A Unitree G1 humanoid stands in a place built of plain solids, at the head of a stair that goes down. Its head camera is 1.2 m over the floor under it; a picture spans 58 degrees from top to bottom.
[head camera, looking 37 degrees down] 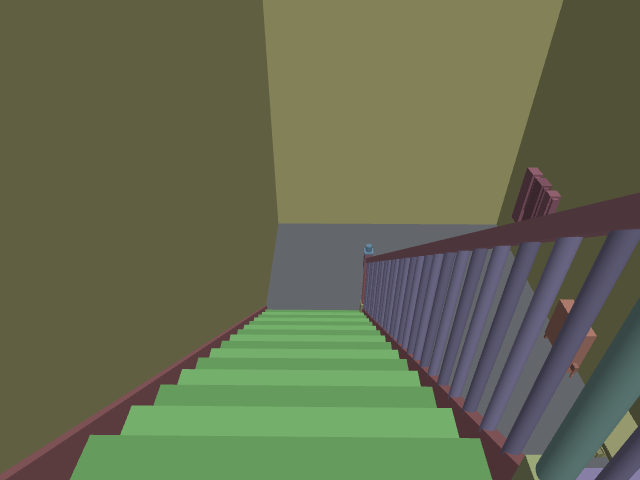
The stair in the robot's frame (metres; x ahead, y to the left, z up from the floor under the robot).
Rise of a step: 0.21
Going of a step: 0.24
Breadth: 1.31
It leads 1 degrees to the right of straight ahead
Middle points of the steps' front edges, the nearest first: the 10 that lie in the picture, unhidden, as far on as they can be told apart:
0.76 0.12 -0.20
1.00 0.12 -0.41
1.24 0.12 -0.62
1.49 0.11 -0.83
1.73 0.11 -1.03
1.97 0.11 -1.24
2.21 0.11 -1.45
2.45 0.10 -1.66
2.69 0.10 -1.86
2.93 0.10 -2.07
